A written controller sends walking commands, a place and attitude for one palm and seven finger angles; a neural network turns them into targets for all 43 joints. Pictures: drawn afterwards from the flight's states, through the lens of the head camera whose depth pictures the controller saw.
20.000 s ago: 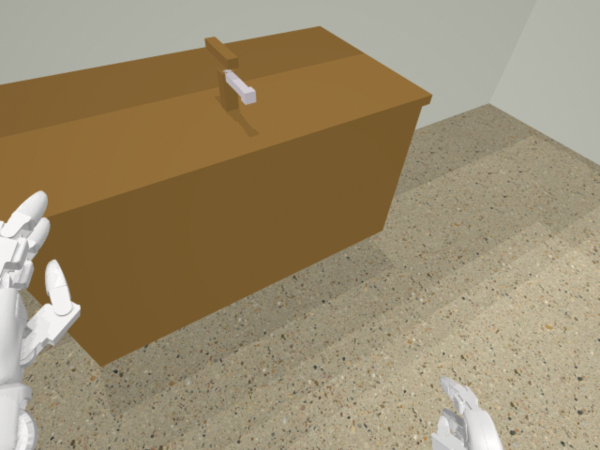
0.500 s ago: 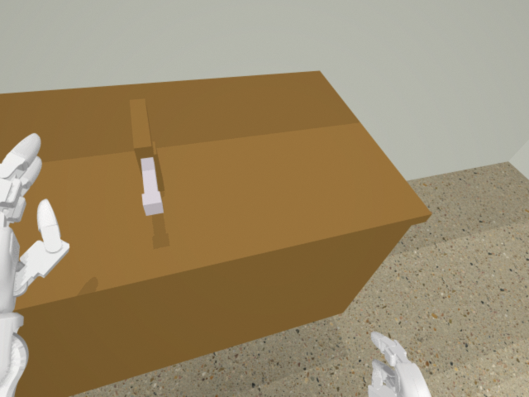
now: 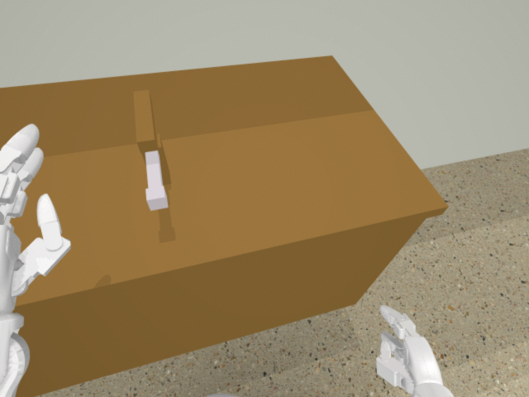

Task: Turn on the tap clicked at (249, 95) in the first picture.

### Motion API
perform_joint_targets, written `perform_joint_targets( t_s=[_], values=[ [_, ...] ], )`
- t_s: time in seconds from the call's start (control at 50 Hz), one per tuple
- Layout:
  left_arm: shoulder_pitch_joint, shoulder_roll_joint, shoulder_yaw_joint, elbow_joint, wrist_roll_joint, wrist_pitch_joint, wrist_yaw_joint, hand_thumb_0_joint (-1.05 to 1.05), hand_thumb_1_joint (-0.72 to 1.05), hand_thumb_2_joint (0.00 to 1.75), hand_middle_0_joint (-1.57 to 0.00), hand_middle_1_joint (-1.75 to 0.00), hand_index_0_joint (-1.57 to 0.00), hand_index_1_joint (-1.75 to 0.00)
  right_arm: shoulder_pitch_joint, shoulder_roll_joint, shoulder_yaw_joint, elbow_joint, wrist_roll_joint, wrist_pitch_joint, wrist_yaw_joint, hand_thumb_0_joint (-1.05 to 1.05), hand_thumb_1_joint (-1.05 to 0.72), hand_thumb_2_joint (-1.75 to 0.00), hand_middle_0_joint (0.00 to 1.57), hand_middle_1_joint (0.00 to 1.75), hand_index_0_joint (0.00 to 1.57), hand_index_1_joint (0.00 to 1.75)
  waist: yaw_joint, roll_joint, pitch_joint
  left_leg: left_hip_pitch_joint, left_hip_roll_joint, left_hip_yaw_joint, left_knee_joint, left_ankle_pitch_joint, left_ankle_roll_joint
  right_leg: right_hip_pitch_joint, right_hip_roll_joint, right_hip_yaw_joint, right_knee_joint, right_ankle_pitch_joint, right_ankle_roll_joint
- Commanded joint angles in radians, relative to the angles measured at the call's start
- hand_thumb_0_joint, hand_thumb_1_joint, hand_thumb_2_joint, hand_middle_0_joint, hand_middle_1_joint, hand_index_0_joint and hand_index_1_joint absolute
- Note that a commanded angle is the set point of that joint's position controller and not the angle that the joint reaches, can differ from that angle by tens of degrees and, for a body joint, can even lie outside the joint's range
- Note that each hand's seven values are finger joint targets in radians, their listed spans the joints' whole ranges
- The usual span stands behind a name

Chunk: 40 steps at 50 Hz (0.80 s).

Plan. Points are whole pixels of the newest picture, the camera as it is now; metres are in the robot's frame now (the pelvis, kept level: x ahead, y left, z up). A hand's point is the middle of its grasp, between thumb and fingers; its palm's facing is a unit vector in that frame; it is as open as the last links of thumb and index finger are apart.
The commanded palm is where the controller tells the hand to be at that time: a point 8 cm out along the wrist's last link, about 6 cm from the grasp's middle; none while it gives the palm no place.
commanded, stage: look again from close up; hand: left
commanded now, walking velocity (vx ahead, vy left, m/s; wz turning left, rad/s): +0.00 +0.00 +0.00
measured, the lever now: (157, 198) +0.38 +0.22 +0.05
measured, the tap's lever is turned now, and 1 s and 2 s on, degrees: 0 0 0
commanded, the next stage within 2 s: shuffle to correct the standing spot in 0.10 s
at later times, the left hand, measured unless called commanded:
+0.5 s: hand (107, 238) +0.24 +0.20 +0.16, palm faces +0.31 -0.85 -0.43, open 7.4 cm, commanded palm +0.19 +0.24 +0.18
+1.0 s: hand (174, 230) +0.26 +0.14 +0.16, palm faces +0.30 -0.85 -0.44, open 7.4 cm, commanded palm +0.20 +0.18 +0.18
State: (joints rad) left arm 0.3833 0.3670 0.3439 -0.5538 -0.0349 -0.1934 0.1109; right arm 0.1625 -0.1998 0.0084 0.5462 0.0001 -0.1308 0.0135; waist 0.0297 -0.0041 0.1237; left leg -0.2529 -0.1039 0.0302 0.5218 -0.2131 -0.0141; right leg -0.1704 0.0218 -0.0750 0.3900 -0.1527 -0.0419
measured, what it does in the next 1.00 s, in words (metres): shifts its weight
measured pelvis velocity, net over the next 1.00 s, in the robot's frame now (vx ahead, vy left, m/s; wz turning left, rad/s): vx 0.03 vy -0.10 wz -0.02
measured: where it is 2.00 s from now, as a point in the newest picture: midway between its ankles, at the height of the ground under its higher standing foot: outside the picture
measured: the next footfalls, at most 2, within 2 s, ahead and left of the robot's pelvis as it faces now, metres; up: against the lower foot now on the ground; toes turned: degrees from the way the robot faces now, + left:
right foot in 1.34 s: +0.07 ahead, -0.26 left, +0.00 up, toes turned -1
left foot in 1.56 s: +0.08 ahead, -0.06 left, +0.00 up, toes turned -1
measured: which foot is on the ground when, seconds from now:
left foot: down 0.00-1.00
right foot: down 0.00-1.00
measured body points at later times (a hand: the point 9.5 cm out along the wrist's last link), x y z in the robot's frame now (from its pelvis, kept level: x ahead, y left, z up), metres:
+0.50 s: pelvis +0.01 -0.03 +0.00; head +0.03 -0.02 +0.45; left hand +0.22 +0.25 +0.18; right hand +0.16 -0.26 -0.08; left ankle +0.03 +0.08 -0.74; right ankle +0.01 -0.11 -0.74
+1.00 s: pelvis +0.03 -0.10 -0.01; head +0.06 -0.09 +0.44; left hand +0.24 +0.18 +0.19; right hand +0.20 -0.34 -0.09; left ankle +0.03 +0.07 -0.73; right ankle +0.01 -0.11 -0.74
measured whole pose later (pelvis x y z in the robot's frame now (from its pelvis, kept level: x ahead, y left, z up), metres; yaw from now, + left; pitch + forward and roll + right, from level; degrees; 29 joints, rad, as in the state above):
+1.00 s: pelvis +0.03 -0.10 -0.01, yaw -1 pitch +0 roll +0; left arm 0.45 0.41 0.40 -0.54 -0.08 -0.15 0.08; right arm 0.19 -0.20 -0.02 0.54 0.01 -0.04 -0.02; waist -0.01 -0.02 0.08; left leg -0.28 0.06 -0.02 0.64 -0.29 -0.02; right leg -0.19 0.15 -0.07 0.48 -0.28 -0.16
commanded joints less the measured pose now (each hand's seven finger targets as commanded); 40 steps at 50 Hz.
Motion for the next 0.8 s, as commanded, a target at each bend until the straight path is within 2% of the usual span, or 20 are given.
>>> perform_joint_targets(
  t_s=[0.0, 0.02, 0.04, 0.06, 0.08, 0.1, 0.12, 0.14, 0.16, 0.22, 0.26, 0.3, 0.4, 0.46, 0.52, 0.58, 0.64, 0.68, 0.72, 0.78],
  values=[
    [0.036, 0.114, 0.108, -0.149, -0.031, -0.038, 0.007, 0.00, 0.90, 0.90, -0.20, -0.30, -0.20, -0.30, -0.010, -0.113, -0.070, -0.120, 0.033, -0.003, -0.008, 0.00, -0.90, -0.90, 0.20, 0.30, 0.20, 0.30, -0.032, -0.248, -0.179, 0.052, 0.138, -0.235, 0.294, -0.240, 0.010, -0.212, -0.359, 0.349, -0.110, -0.101, -0.153],
    [0.020, 0.125, 0.126, -0.157, -0.036, -0.031, 0.012, 0.00, 0.90, 0.90, -0.20, -0.30, -0.20, -0.30, -0.018, -0.115, -0.073, -0.115, 0.036, 0.003, -0.011, 0.00, -0.90, -0.90, 0.20, 0.30, 0.20, 0.30, -0.046, -0.210, -0.148, 0.090, 0.156, -0.231, 0.174, -0.226, 0.014, -0.281, -0.319, 0.324, -0.083, -0.228, -0.127],
    [-0.013, 0.125, 0.122, -0.146, -0.032, -0.035, 0.012, 0.00, 0.90, 0.90, -0.20, -0.30, -0.20, -0.30, -0.029, -0.117, -0.059, -0.096, 0.027, 0.011, -0.019, 0.00, -0.90, -0.90, 0.20, 0.30, 0.20, 0.30, -0.058, -0.067, -0.136, 0.099, 0.129, -0.167, 0.009, -0.162, 0.005, -0.267, -0.216, 0.235, -0.008, -0.265, -0.082],
    [-0.045, 0.140, 0.118, -0.150, -0.019, -0.044, 0.015, 0.00, 0.90, 0.90, -0.20, -0.30, -0.20, -0.30, -0.045, -0.124, -0.048, -0.088, 0.023, 0.007, -0.029, 0.00, -0.90, -0.90, 0.20, 0.30, 0.20, 0.30, -0.052, 0.134, -0.123, 0.069, 0.131, -0.188, -0.147, -0.131, 0.008, -0.221, -0.095, 0.154, 0.105, -0.251, -0.031],
    [-0.088, 0.164, 0.121, -0.195, -0.006, -0.056, 0.023, 0.00, 0.90, 0.90, -0.20, -0.30, -0.20, -0.30, -0.074, -0.133, -0.042, -0.093, 0.017, -0.005, -0.040, 0.00, -0.90, -0.90, 0.20, 0.30, 0.20, 0.30, -0.040, 0.312, -0.126, 0.021, 0.220, -0.313, -0.271, -0.105, 0.036, -0.170, -0.010, 0.083, 0.244, -0.213, 0.022],
    [-0.099, 0.163, 0.113, -0.190, 0.009, -0.064, 0.026, 0.00, 0.90, 0.90, -0.20, -0.30, -0.20, -0.30, -0.069, -0.114, -0.039, -0.104, 0.010, -0.018, -0.042, 0.00, -0.90, -0.90, 0.20, 0.30, 0.20, 0.30, -0.017, 0.347, -0.129, -0.041, 0.256, -0.348, -0.282, -0.040, 0.081, -0.116, 0.016, 0.077, 0.315, -0.236, 0.031],
    [-0.075, 0.171, 0.122, -0.158, 0.011, -0.061, 0.022, 0.00, 0.90, 0.90, -0.20, -0.30, -0.20, -0.30, -0.060, -0.097, -0.042, -0.106, 0.012, -0.029, -0.041, 0.00, -0.90, -0.90, 0.20, 0.30, 0.20, 0.30, -0.015, 0.286, -0.149, -0.073, 0.280, -0.351, -0.315, -0.148, 0.087, -0.073, -0.001, 0.096, 0.334, -0.276, 0.028],
    [-0.100, 0.176, 0.117, -0.189, 0.007, -0.062, 0.019, 0.00, 0.90, 0.90, -0.20, -0.30, -0.20, -0.30, -0.063, -0.095, -0.035, -0.109, 0.003, -0.034, -0.041, 0.00, -0.90, -0.90, 0.20, 0.30, 0.20, 0.30, -0.019, 0.245, -0.124, -0.082, 0.282, -0.396, -0.338, -0.149, 0.081, -0.059, -0.008, 0.108, 0.289, -0.259, 0.031],
    [-0.117, 0.182, 0.118, -0.219, 0.012, -0.067, 0.019, 0.00, 0.90, 0.90, -0.20, -0.30, -0.20, -0.30, -0.061, -0.099, -0.038, -0.113, 0.004, -0.041, -0.041, 0.00, -0.90, -0.90, 0.20, 0.30, 0.20, 0.30, -0.016, 0.168, -0.128, -0.057, 0.287, -0.380, -0.315, -0.098, 0.076, -0.033, -0.015, 0.111, 0.220, -0.218, 0.030],
    [-0.085, 0.173, 0.111, -0.231, 0.014, -0.081, 0.021, 0.00, 0.90, 0.90, -0.20, -0.30, -0.20, -0.30, -0.055, -0.112, -0.039, -0.107, 0.003, -0.057, -0.035, 0.00, -0.90, -0.90, 0.20, 0.30, 0.20, 0.30, -0.011, 0.083, -0.201, 0.044, 0.244, -0.286, -0.191, 0.174, 0.021, 0.062, -0.009, 0.087, -0.005, -0.051, 0.023],
    [-0.057, 0.171, 0.118, -0.212, 0.008, -0.084, 0.017, 0.00, 0.90, 0.90, -0.20, -0.30, -0.20, -0.30, -0.051, -0.117, -0.045, -0.102, 0.005, -0.062, -0.028, 0.00, -0.90, -0.90, 0.20, 0.30, 0.20, 0.30, -0.014, 0.075, -0.249, 0.028, 0.202, -0.214, -0.156, 0.204, -0.012, 0.152, -0.028, 0.090, -0.015, 0.079, 0.006],
    [0.044, 0.142, 0.116, -0.140, -0.004, -0.073, 0.010, 0.00, 0.90, 0.90, -0.20, -0.30, -0.20, -0.30, -0.028, -0.125, -0.056, -0.094, 0.009, -0.052, -0.025, 0.00, -0.90, -0.90, 0.20, 0.30, 0.20, 0.30, -0.018, 0.063, -0.268, 0.046, 0.181, -0.178, -0.146, 0.218, -0.021, 0.142, -0.030, 0.085, 0.009, 0.101, -0.008],
    [0.077, 0.163, 0.140, -0.076, -0.028, -0.055, 0.003, 0.00, 0.90, 0.90, -0.20, -0.30, -0.20, -0.30, -0.028, -0.116, -0.050, -0.098, 0.009, -0.014, -0.035, 0.00, -0.90, -0.90, 0.20, 0.30, 0.20, 0.30, -0.026, 0.089, -0.226, 0.032, 0.221, -0.202, -0.186, 0.112, 0.008, 0.066, -0.017, 0.074, 0.008, 0.001, 0.009],
    [0.022, 0.175, 0.138, -0.087, -0.028, -0.051, 0.004, 0.00, 0.90, 0.90, -0.20, -0.30, -0.20, -0.30, -0.040, -0.117, -0.054, -0.110, 0.013, -0.006, -0.042, 0.00, -0.90, -0.90, 0.20, 0.30, 0.20, 0.30, -0.026, 0.034, -0.203, -0.008, 0.227, -0.192, -0.164, 0.011, 0.048, 0.062, -0.038, 0.114, -0.021, -0.017, 0.005],
    [-0.025, 0.171, 0.114, -0.126, -0.029, -0.050, 0.004, 0.00, 0.90, 0.90, -0.20, -0.30, -0.20, -0.30, -0.045, -0.120, -0.057, -0.113, 0.011, -0.008, -0.046, 0.00, -0.90, -0.90, 0.20, 0.30, 0.20, 0.30, -0.028, 0.055, -0.208, 0.021, 0.214, -0.164, -0.116, 0.040, 0.057, 0.036, -0.055, 0.150, -0.023, 0.017, -0.009],
    [-0.072, 0.183, 0.111, -0.173, -0.031, -0.046, 0.006, 0.00, 0.90, 0.90, -0.20, -0.30, -0.20, -0.30, -0.056, -0.119, -0.058, -0.110, 0.012, -0.010, -0.047, 0.00, -0.90, -0.90, 0.20, 0.30, 0.20, 0.30, -0.031, 0.066, -0.211, 0.050, 0.189, -0.129, -0.049, 0.050, 0.057, -0.001, -0.085, 0.213, -0.036, 0.041, -0.030],
    [-0.066, 0.174, 0.108, -0.151, -0.038, -0.039, 0.013, 0.00, 0.90, 0.90, -0.20, -0.30, -0.20, -0.30, -0.038, -0.120, -0.062, -0.109, 0.008, -0.004, -0.045, 0.00, -0.90, -0.90, 0.20, 0.30, 0.20, 0.30, -0.032, 0.009, -0.206, 0.037, 0.158, -0.084, 0.047, 0.033, 0.052, -0.014, -0.129, 0.272, -0.061, 0.042, -0.053],
    [-0.057, 0.197, 0.138, -0.163, -0.045, -0.033, 0.017, 0.00, 0.90, 0.90, -0.20, -0.30, -0.20, -0.30, -0.051, -0.112, -0.063, -0.109, 0.016, 0.002, -0.044, 0.00, -0.90, -0.90, 0.20, 0.30, 0.20, 0.30, -0.034, 0.011, -0.205, 0.017, 0.145, -0.067, 0.094, 0.049, 0.042, 0.009, -0.162, 0.302, -0.058, 0.141, -0.066],
    [-0.040, 0.186, 0.139, -0.164, -0.051, -0.037, 0.019, 0.00, 0.90, 0.90, -0.20, -0.30, -0.20, -0.30, -0.048, -0.114, -0.064, -0.118, 0.015, 0.010, -0.041, 0.00, -0.90, -0.90, 0.20, 0.30, 0.20, 0.30, -0.031, 0.004, -0.219, 0.008, 0.143, -0.058, 0.096, 0.081, 0.038, 0.045, -0.170, 0.288, -0.032, 0.228, -0.066],
    [0.034, 0.220, 0.189, -0.173, -0.056, -0.037, 0.012, 0.00, 0.90, 0.90, -0.20, -0.30, -0.20, -0.30, -0.060, -0.115, -0.062, -0.127, 0.011, 0.025, -0.045, 0.00, -0.90, -0.90, 0.20, 0.30, 0.20, 0.30, -0.025, 0.052, -0.232, 0.104, 0.188, -0.060, 0.013, 0.222, 0.060, 0.011, -0.121, 0.195, 0.040, 0.332, 0.000]
  ],
)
